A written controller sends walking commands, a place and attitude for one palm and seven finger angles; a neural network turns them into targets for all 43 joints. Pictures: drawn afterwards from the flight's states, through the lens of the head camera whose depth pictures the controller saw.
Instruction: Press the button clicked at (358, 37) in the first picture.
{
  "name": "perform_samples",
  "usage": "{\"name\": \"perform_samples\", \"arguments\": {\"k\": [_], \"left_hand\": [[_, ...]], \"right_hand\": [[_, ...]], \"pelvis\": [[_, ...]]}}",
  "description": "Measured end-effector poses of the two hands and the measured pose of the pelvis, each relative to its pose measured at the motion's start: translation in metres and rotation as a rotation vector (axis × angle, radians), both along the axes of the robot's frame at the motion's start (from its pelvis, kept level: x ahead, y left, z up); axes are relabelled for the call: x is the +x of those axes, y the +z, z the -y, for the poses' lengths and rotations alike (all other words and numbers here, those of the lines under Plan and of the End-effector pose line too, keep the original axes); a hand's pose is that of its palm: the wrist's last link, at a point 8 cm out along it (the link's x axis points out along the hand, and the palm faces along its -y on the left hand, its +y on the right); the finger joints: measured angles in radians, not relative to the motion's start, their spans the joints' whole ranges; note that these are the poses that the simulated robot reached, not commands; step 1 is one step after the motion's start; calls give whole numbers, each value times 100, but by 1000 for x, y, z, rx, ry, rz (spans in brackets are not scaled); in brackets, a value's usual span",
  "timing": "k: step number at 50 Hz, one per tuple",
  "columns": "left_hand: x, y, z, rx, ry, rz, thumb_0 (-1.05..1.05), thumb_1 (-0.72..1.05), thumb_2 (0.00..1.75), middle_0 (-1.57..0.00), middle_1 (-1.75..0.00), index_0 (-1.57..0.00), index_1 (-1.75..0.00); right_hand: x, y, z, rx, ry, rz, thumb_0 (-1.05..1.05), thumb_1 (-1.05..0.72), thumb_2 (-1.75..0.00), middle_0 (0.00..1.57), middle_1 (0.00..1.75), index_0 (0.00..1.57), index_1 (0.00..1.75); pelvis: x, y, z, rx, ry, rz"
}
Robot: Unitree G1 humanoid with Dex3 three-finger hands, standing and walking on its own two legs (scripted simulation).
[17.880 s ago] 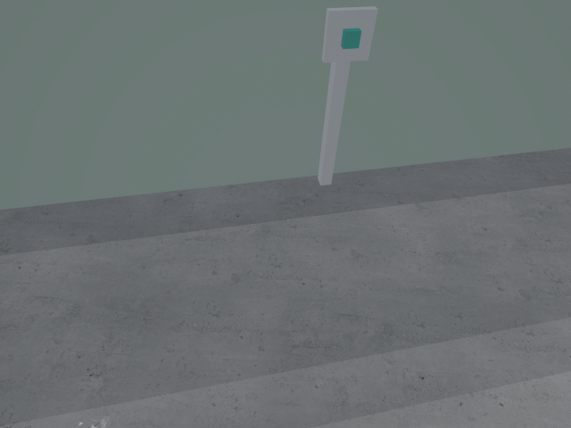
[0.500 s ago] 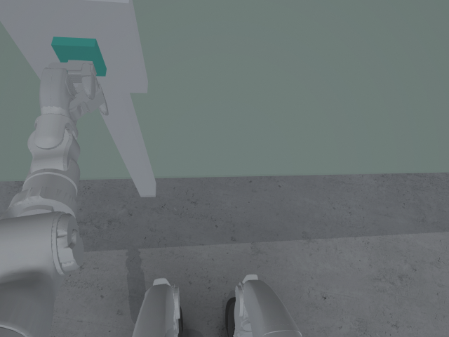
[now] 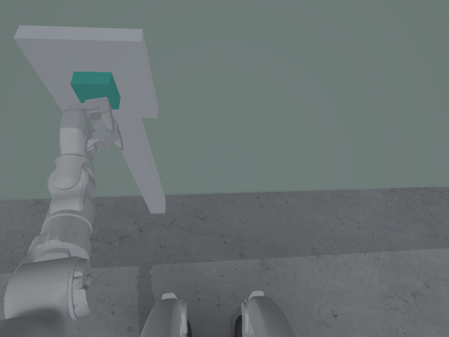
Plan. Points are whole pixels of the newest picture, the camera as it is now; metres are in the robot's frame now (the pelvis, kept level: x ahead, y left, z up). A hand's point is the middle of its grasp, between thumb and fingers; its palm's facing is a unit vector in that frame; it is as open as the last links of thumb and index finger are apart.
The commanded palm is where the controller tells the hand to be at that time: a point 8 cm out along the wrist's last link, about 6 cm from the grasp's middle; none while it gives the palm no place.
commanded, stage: pull the fist back off the button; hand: left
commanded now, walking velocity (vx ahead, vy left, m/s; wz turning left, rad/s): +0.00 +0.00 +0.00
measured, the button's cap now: (97, 89) +0.53 +0.21 +0.08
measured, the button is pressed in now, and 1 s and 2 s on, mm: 0 0 0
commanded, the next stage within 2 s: draw the hand back to the body in 0.56 s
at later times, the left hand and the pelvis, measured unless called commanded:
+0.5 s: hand (110, 171) +0.38 +0.17 +0.05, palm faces +0.02 -1.00 -0.02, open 3.1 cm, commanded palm +0.37 +0.22 +0.05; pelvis +0.02 -0.01 +0.01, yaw +1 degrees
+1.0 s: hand (85, 182) +0.34 +0.18 +0.11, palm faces +0.03 -1.00 -0.05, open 3.1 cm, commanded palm +0.30 +0.24 +0.12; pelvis +0.02 -0.01 +0.04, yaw +1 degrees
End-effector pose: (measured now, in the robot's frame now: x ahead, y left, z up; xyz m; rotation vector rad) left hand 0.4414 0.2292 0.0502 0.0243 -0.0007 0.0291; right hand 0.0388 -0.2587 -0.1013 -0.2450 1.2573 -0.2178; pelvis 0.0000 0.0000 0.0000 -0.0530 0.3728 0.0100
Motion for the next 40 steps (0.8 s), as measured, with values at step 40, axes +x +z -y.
{"name": "perform_samples", "arguments": {"k": [40], "left_hand": [[-82, 14, 2, 15, -16, 14, 2, 90, 90, -130, -150, -130, -150]], "right_hand": [[87, 15, -1, 35, 72, 242, 0, -90, -90, 20, 30, 20, 30]], "pelvis": [[9, 13, 12, 19, 15, 88]]}}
